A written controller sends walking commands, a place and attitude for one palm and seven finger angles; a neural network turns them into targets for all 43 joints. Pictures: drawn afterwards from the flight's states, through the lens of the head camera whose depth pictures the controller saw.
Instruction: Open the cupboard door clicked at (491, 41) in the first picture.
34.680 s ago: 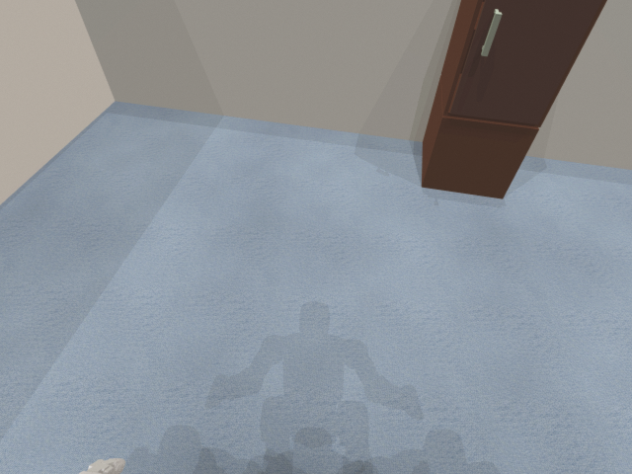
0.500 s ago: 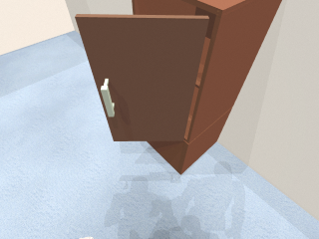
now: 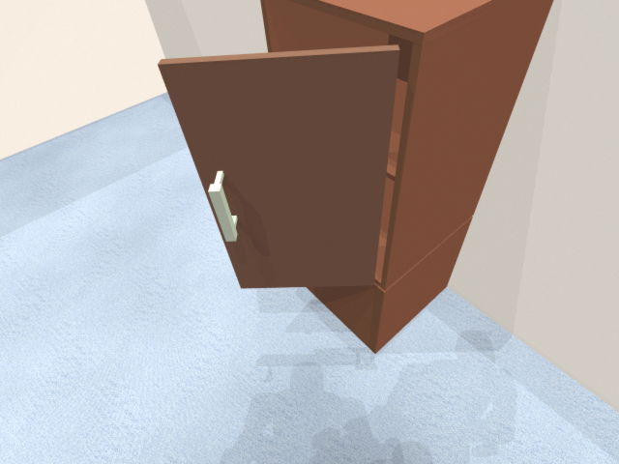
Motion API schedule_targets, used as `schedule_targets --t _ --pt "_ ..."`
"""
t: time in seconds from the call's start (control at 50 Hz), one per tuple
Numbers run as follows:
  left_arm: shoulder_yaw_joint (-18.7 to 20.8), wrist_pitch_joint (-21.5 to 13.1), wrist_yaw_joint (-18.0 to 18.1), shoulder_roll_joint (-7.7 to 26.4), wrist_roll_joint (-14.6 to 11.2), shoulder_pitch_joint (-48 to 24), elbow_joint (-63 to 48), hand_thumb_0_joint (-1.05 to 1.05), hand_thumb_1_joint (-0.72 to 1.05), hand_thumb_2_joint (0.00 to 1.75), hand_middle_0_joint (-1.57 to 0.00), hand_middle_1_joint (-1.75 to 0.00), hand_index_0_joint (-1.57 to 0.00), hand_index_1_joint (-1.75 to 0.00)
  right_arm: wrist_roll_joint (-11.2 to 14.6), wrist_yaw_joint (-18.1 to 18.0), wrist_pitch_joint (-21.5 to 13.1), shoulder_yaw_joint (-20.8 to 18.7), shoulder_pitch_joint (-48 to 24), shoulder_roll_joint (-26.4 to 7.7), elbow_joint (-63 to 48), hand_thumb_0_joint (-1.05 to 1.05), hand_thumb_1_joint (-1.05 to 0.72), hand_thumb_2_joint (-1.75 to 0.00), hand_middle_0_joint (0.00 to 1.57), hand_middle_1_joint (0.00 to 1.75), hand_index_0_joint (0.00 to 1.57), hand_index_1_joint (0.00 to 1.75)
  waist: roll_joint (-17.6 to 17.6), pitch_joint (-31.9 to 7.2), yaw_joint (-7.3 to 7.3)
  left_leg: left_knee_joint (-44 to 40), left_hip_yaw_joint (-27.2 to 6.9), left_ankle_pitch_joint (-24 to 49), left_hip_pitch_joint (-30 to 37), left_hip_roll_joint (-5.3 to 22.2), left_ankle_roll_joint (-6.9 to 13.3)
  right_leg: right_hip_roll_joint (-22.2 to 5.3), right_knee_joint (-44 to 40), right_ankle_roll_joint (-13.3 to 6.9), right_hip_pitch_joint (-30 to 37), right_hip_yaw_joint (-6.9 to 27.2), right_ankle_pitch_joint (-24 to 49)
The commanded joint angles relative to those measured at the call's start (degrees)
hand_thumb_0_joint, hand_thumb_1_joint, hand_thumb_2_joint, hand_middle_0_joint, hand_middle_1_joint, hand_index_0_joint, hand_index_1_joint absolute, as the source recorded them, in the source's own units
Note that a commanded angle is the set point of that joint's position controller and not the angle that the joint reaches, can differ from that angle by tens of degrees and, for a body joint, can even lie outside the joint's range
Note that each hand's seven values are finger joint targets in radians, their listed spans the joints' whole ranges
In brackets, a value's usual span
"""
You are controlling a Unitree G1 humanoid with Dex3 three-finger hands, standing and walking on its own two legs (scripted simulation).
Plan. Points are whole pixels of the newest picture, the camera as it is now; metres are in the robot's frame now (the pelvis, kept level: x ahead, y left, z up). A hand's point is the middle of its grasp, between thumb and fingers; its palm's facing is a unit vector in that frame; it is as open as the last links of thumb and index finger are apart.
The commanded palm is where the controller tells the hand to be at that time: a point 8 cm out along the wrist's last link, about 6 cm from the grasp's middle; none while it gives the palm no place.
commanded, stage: come to a stop and stand still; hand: left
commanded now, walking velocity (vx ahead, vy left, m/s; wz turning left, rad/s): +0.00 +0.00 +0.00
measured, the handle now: (225, 207) +0.56 +0.21 -0.02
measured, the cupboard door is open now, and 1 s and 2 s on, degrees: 49 49 49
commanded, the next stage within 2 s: look again from close up in 0.54 s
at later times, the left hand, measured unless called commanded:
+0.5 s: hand out of the picture +0.04 +0.16 -0.16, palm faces +0.01 -0.97 -0.24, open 7.3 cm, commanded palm none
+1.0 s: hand out of the picture +0.03 +0.15 -0.17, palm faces +0.03 -0.98 -0.22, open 7.3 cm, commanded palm none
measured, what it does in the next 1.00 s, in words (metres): stands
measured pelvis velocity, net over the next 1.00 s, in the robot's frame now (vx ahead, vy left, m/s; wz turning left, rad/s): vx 0.02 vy -0.03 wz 0.01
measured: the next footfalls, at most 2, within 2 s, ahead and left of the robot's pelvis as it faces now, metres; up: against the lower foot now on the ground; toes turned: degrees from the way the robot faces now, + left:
none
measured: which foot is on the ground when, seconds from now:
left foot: down 0.00-1.00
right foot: down 0.00-1.00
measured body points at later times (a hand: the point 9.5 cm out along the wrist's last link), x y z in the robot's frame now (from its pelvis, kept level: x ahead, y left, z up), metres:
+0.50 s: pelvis +0.01 -0.02 +0.00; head +0.03 -0.04 +0.45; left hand +0.04 +0.21 -0.14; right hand -0.02 -0.24 -0.16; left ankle -0.03 +0.10 -0.74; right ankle +0.02 -0.11 -0.74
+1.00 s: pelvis +0.02 -0.03 +0.00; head +0.04 -0.03 +0.45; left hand +0.03 +0.21 -0.15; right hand +0.03 -0.24 -0.16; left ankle -0.03 +0.10 -0.74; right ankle +0.02 -0.11 -0.74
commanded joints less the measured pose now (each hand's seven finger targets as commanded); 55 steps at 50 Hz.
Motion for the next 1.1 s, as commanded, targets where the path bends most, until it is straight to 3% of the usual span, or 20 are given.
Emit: schedule_targets --t 0.0,0.18,0.3,0.38,0.6,1.08 --pt "1.3 -1.7 0.4 7.4 0.2 -0.8 -2.3 0.00 0.90 0.90 -0.20 -0.30 -0.20 -0.30 0.1 -0.4 -0.8 -0.3 4.3 -4.0 0.2 0.00 -0.90 -0.90 0.20 0.30 0.20 0.30 -5.8 0.3 -1.21 -6.9 -7.0 5.6 0.0 5.8 1.0 -3.9 -6.7 -2.3 1.2 6.9 8.5" --pt "1.5 -1.7 0.5 7.1 -0.1 -1.1 0.1 0.00 0.90 0.90 -0.20 -0.30 -0.20 -0.30 0.0 -0.7 -1.0 0.3 5.2 -2.9 4.7 0.00 -0.90 -0.90 0.20 0.30 0.20 0.30 -3.6 1.0 -0.46 -7.7 -6.4 6.7 -0.6 6.1 0.3 -4.4 -7.2 -2.6 3.8 6.3 10.3" --pt "1.5 -1.8 0.5 6.7 -0.1 -1.6 0.8 0.00 0.90 0.90 -0.20 -0.30 -0.20 -0.30 0.0 -0.8 -0.9 0.4 6.8 -1.8 6.8 0.00 -0.90 -0.90 0.20 0.30 0.20 0.30 -4.8 1.8 -0.37 -8.2 -6.4 5.9 -1.2 6.1 0.1 -4.3 -8.4 -2.7 4.5 5.9 9.3" --pt "1.6 -1.9 0.5 6.6 -0.2 -1.5 1.3 0.00 0.90 0.90 -0.20 -0.30 -0.20 -0.30 0.0 -0.9 -1.0 0.4 7.8 -1.7 7.7 0.00 -0.90 -0.90 0.20 0.30 0.20 0.30 -4.2 0.5 -0.49 -7.9 -6.1 6.4 -0.6 6.1 -0.2 -4.3 -8.2 -2.9 5.3 6.1 10.6" --pt "1.6 -1.9 0.6 5.8 0.0 -1.0 2.1 0.00 0.90 0.90 -0.20 -0.30 -0.20 -0.30 0.1 -1.2 -0.9 0.2 8.2 -0.7 8.8 0.00 -0.90 -0.90 0.20 0.30 0.20 0.30 -3.8 2.0 -0.55 -7.9 -5.8 7.2 0.1 6.6 -0.2 -4.0 -8.8 -3.0 4.7 5.8 12.2" --pt "2.0 -2.2 0.5 6.7 0.1 -0.5 2.1 0.00 0.90 0.90 -0.20 -0.30 -0.20 -0.30 0.1 -1.5 -1.3 -0.3 6.0 -2.5 8.4 0.00 -0.90 -0.90 0.20 0.30 0.20 0.30 -4.0 0.7 -0.39 -7.9 -6.1 9.5 1.7 6.9 -0.1 -4.2 -8.9 -3.1 5.8 5.7 15.2"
